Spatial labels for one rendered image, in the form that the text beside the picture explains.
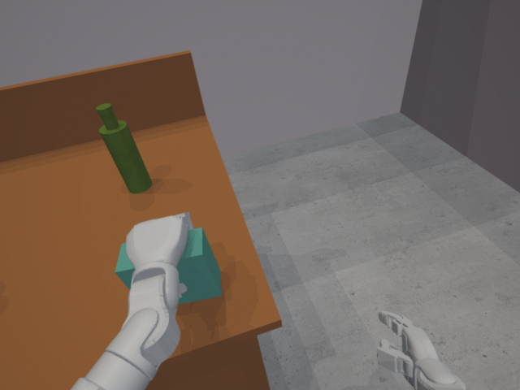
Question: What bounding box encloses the left robot hand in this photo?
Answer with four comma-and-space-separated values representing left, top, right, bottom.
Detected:
126, 212, 194, 298

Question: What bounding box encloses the right robot hand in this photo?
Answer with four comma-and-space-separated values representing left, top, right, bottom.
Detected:
377, 310, 439, 386

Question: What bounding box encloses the right robot forearm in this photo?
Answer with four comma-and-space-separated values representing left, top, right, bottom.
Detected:
413, 357, 466, 390

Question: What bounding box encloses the table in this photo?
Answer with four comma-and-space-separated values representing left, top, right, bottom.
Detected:
0, 50, 282, 390

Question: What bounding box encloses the left robot forearm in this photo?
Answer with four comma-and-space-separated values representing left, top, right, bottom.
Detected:
70, 262, 180, 390

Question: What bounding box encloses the sponge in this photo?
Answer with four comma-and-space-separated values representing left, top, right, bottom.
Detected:
115, 227, 222, 304

